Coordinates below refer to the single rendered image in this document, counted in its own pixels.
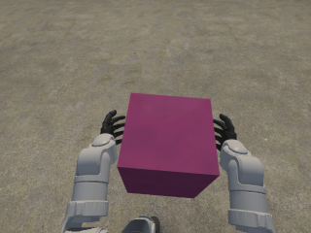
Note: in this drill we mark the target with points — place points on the left robot hand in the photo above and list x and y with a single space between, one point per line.
109 128

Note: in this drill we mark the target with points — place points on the left robot thigh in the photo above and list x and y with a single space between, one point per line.
140 225

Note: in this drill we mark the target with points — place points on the robot right forearm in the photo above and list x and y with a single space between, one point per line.
247 192

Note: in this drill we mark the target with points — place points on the robot left forearm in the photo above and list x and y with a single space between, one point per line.
89 197

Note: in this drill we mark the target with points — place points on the right robot hand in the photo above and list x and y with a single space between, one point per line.
227 132

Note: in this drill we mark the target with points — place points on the robot left shin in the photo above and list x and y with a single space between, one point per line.
144 216

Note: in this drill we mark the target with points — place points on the carton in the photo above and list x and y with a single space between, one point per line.
168 146

